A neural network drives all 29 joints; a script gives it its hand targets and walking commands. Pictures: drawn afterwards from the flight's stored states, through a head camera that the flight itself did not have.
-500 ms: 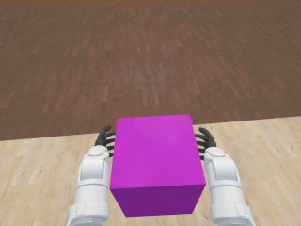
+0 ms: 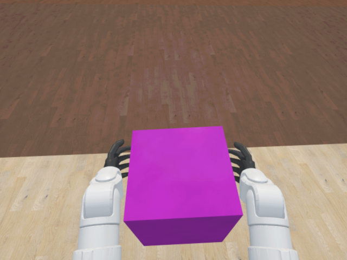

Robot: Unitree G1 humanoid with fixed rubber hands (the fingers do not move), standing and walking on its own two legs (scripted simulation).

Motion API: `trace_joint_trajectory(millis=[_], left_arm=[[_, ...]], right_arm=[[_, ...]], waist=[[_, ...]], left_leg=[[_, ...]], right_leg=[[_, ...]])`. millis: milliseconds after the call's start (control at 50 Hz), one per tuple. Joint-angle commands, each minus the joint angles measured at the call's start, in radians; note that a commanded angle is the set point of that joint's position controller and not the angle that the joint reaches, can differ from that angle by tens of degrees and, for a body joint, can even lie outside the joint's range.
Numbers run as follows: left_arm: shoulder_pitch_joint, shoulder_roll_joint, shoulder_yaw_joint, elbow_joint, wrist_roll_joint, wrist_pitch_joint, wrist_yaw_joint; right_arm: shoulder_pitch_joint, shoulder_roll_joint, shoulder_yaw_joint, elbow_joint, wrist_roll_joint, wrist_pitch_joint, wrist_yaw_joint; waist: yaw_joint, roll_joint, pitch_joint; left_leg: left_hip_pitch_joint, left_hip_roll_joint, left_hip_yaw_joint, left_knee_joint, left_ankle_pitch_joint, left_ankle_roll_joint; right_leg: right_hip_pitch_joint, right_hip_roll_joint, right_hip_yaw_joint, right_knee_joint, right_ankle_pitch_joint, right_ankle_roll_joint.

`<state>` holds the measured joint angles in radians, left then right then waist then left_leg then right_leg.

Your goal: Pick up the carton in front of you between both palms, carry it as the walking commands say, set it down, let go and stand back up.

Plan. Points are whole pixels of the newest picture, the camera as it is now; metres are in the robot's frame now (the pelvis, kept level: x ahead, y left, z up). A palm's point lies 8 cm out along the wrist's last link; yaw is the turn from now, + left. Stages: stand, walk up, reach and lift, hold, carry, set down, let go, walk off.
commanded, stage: carry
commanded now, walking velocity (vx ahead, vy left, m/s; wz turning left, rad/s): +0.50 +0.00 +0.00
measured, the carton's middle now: (180, 190) +0.28 +0.00 +0.00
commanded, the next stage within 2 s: none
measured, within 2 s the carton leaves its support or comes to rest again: neither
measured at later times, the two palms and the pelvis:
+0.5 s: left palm (126, 110) +0.47 +0.15 +0.11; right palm (232, 108) +0.48 -0.15 +0.11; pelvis +0.23 -0.02 +0.01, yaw +2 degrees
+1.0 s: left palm (130, 62) +0.80 +0.19 +0.09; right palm (205, 64) +0.79 -0.11 +0.09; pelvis +0.56 +0.04 +0.02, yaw -1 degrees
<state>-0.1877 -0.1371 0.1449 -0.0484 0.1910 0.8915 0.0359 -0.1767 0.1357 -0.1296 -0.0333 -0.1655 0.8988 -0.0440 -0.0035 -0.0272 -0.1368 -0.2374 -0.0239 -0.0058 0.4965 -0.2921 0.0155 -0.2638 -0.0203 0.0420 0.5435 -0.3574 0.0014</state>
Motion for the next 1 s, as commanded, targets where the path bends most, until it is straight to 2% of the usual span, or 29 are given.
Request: trace_joint_trajectory(millis=[0, 20, 40, 100, 160, 200, 220, 240, 260, 280, 300, 320, 340, 380, 420, 500, 580, 600, 640, 660, 680, 700, 720, 740, 760, 780, 820, 920, 980], left_arm=[[-0.489, -0.884, -0.731, -0.176, -0.362, 0.105, -0.161], [-0.465, -0.871, -0.741, -0.197, -0.380, 0.131, -0.152], [-0.428, -0.861, -0.739, -0.210, -0.391, 0.153, -0.143], [-0.323, -0.869, -0.761, -0.305, -0.421, 0.203, -0.115], [-0.228, -0.865, -0.759, -0.391, -0.421, 0.243, -0.093], [-0.160, -0.861, -0.743, -0.434, -0.417, 0.269, -0.080], [-0.139, -0.857, -0.735, -0.457, -0.414, 0.281, -0.074], [-0.146, -0.823, -0.719, -0.479, -0.405, 0.292, -0.067], [-0.164, -0.782, -0.703, -0.465, -0.400, 0.304, -0.056], [-0.193, -0.793, -0.707, -0.487, -0.415, 0.311, -0.049], [-0.227, -0.806, -0.725, -0.514, -0.434, 0.319, -0.047], [-0.255, -0.819, -0.729, -0.526, -0.445, 0.325, -0.045], [-0.302, -0.815, -0.739, -0.551, -0.456, 0.330, -0.044], [-0.296, -0.803, -0.749, -0.540, -0.469, 0.343, -0.046], [-0.275, -0.788, -0.753, -0.516, -0.480, 0.355, -0.052], [-0.237, -0.758, -0.741, -0.473, -0.481, 0.367, -0.062], [-0.225, -0.778, -0.732, -0.454, -0.464, 0.358, -0.077], [-0.225, -0.787, -0.735, -0.455, -0.460, 0.353, -0.082], [-0.211, -0.798, -0.740, -0.452, -0.448, 0.346, -0.090], [-0.212, -0.794, -0.741, -0.458, -0.445, 0.341, -0.093], [-0.216, -0.802, -0.750, -0.482, -0.446, 0.337, -0.097], [-0.236, -0.806, -0.766, -0.494, -0.450, 0.333, -0.102], [-0.240, -0.846, -0.784, -0.493, -0.455, 0.318, -0.109], [-0.240, -0.890, -0.792, -0.483, -0.455, 0.301, -0.114], [-0.222, -0.920, -0.790, -0.476, -0.451, 0.286, -0.117], [-0.213, -0.945, -0.794, -0.475, -0.446, 0.271, -0.119], [-0.166, -0.960, -0.801, -0.462, -0.425, 0.248, -0.115], [-0.099, -0.924, -0.806, -0.476, -0.387, 0.223, -0.097], [-0.115, -0.871, -0.816, -0.522, -0.401, 0.235, -0.090]], right_arm=[[-0.478, 0.840, 0.661, -0.195, 0.314, 0.076, 0.164], [-0.458, 0.817, 0.661, -0.240, 0.313, 0.102, 0.145], [-0.448, 0.808, 0.669, -0.282, 0.324, 0.127, 0.128], [-0.386, 0.818, 0.714, -0.414, 0.370, 0.184, 0.105], [-0.303, 0.823, 0.733, -0.497, 0.399, 0.230, 0.101], [-0.262, 0.821, 0.749, -0.543, 0.421, 0.259, 0.101], [-0.250, 0.807, 0.750, -0.566, 0.430, 0.274, 0.100], [-0.298, 0.786, 0.755, -0.601, 0.443, 0.289, 0.097], [-0.331, 0.749, 0.757, -0.602, 0.452, 0.309, 0.093], [-0.365, 0.735, 0.765, -0.625, 0.466, 0.319, 0.092], [-0.377, 0.744, 0.765, -0.624, 0.480, 0.325, 0.094], [-0.383, 0.757, 0.761, -0.612, 0.488, 0.329, 0.093], [-0.379, 0.768, 0.747, -0.584, 0.484, 0.330, 0.088], [-0.326, 0.775, 0.731, -0.550, 0.459, 0.332, 0.074], [-0.285, 0.761, 0.703, -0.521, 0.426, 0.337, 0.058], [-0.242, 0.752, 0.678, -0.485, 0.390, 0.345, 0.039], [-0.274, 0.769, 0.698, -0.510, 0.394, 0.341, 0.054], [-0.280, 0.777, 0.702, -0.517, 0.399, 0.337, 0.061], [-0.252, 0.793, 0.710, -0.508, 0.404, 0.327, 0.074], [-0.246, 0.796, 0.712, -0.511, 0.405, 0.320, 0.082], [-0.242, 0.780, 0.712, -0.509, 0.408, 0.310, 0.089], [-0.246, 0.827, 0.729, -0.479, 0.418, 0.297, 0.099], [-0.256, 0.859, 0.738, -0.520, 0.427, 0.283, 0.105], [-0.281, 0.893, 0.752, -0.547, 0.437, 0.271, 0.109], [-0.294, 0.922, 0.770, -0.549, 0.443, 0.258, 0.114], [-0.297, 0.943, 0.781, -0.550, 0.450, 0.245, 0.119], [-0.274, 0.948, 0.800, -0.555, 0.457, 0.227, 0.130], [-0.190, 0.875, 0.799, -0.554, 0.450, 0.217, 0.146], [-0.177, 0.822, 0.788, -0.575, 0.441, 0.225, 0.138]], waist=[[-0.025, 0.248, -0.020], [-0.023, 0.181, -0.023], [-0.022, 0.145, -0.052], [-0.023, 0.181, -0.161], [-0.026, 0.209, -0.159], [-0.002, 0.144, -0.191], [0.009, 0.076, -0.243], [0.035, -0.098, -0.273], [0.029, -0.250, -0.211], [0.030, -0.141, -0.200], [0.027, -0.071, -0.170], [0.022, -0.018, -0.142], [0.017, 0.001, -0.125], [0.015, -0.037, -0.130], [0.016, -0.037, -0.105], [0.022, -0.078, -0.040], [0.028, -0.140, 0.007], [0.024, -0.148, 0.000], [-0.007, -0.084, -0.115], [-0.030, 0.000, -0.205], [-0.029, 0.265, -0.287], [-0.031, 0.303, -0.257], [-0.028, 0.233, -0.262], [-0.023, 0.154, -0.256], [-0.016, 0.103, -0.258], [-0.012, 0.084, -0.249], [-0.009, 0.125, -0.233], [-0.011, 0.168, -0.131], [-0.013, 0.177, -0.050]], left_leg=[[0.281, 0.385, -0.533, -0.357, -0.277, 0.197], [0.303, 0.376, -0.495, -0.336, -0.117, 0.206], [0.320, 0.354, -0.415, -0.317, 0.004, 0.191], [0.384, 0.268, -0.216, -0.240, 0.296, 0.137], [0.298, 0.245, -0.121, -0.209, 0.296, 0.118], [0.076, 0.201, -0.005, -0.060, 0.324, 0.069], [-0.068, 0.171, 0.045, 0.061, 0.283, 0.035], [-0.286, 0.109, 0.103, 0.313, 0.060, -0.010], [-0.556, 0.026, 0.120, 0.499, -0.207, -0.020], [-0.600, 0.085, 0.042, 0.635, -0.228, 0.009], [-0.609, 0.133, 0.016, 0.669, -0.202, 0.022], [-0.569, 0.162, 0.006, 0.648, -0.142, 0.024], [-0.519, 0.180, 0.014, 0.584, -0.069, 0.014], [-0.464, 0.161, 0.070, 0.469, 0.021, -0.009], [-0.447, 0.147, 0.106, 0.340, 0.082, -0.023], [-0.379, 0.101, 0.181, 0.127, 0.170, -0.025], [-0.301, 0.082, 0.223, 0.036, 0.231, -0.002], [-0.245, 0.072, 0.240, 0.016, 0.233, 0.006], [0.070, 0.007, 0.300, -0.031, 0.143, 0.029], [0.305, 0.118, 0.140, -0.042, 0.036, 0.059], [0.456, 0.392, -0.356, -0.183, -0.151, 0.161], [0.526, 0.465, -0.531, -0.265, 0.019, 0.243], [0.478, 0.447, -0.450, -0.250, 0.170, 0.218], [0.416, 0.421, -0.332, -0.232, 0.246, 0.180], [0.364, 0.399, -0.257, -0.236, 0.256, 0.154], [0.298, 0.379, -0.188, -0.265, 0.228, 0.120], [0.258, 0.344, -0.080, -0.292, 0.220, 0.096], [0.297, 0.292, 0.060, -0.334, 0.291, 0.101], [0.280, 0.264, 0.119, -0.338, 0.341, 0.097]], right_leg=[[-0.495, -0.026, -0.102, 0.230, -0.132, 0.005], [-0.503, -0.035, -0.101, 0.222, -0.136, 0.003], [-0.478, -0.029, -0.116, 0.186, -0.121, 0.006], [-0.364, 0.026, -0.196, 0.068, 0.019, 0.014], [-0.218, 0.050, -0.255, -0.058, 0.087, 0.015], [0.146, 0.059, -0.282, -0.186, 0.209, -0.003], [0.357, -0.016, -0.208, -0.181, 0.187, -0.024], [0.509, -0.236, 0.109, -0.258, -0.056, -0.096], [0.583, -0.453, 0.460, -0.337, -0.067, -0.208], [0.534, -0.481, 0.485, -0.328, -0.021, -0.265], [0.459, -0.453, 0.418, -0.322, 0.006, -0.257], [0.358, -0.405, 0.334, -0.358, 0.012, -0.220], [0.293, -0.362, 0.242, -0.402, -0.031, -0.180], [0.249, -0.313, 0.096, -0.435, 0.019, -0.154], [0.256, -0.277, 0.006, -0.435, 0.118, -0.146], [0.254, -0.227, -0.122, -0.403, 0.326, -0.120], [0.261, -0.228, -0.166, -0.357, 0.403, -0.102], [0.261, -0.226, -0.186, -0.308, 0.478, -0.092], [0.195, -0.158, -0.289, 0.003, 0.633, -0.045], [0.020, -0.127, -0.282, 0.225, 0.493, -0.015], [-0.222, -0.023, -0.260, 0.533, 0.186, 0.031], [-0.407, 0.033, -0.170, 0.708, -0.096, 0.022], [-0.435, -0.029, -0.082, 0.784, -0.098, -0.002], [-0.427, -0.073, -0.046, 0.775, -0.056, -0.021], [-0.408, -0.106, -0.032, 0.718, 0.010, -0.028], [-0.371, -0.124, -0.037, 0.650, 0.055, -0.028], [-0.338, -0.103, -0.085, 0.538, 0.100, -0.020], [-0.408, -0.084, -0.168, 0.260, 0.233, 0.010], [-0.382, -0.067, -0.215, 0.102, 0.299, 0.010]])
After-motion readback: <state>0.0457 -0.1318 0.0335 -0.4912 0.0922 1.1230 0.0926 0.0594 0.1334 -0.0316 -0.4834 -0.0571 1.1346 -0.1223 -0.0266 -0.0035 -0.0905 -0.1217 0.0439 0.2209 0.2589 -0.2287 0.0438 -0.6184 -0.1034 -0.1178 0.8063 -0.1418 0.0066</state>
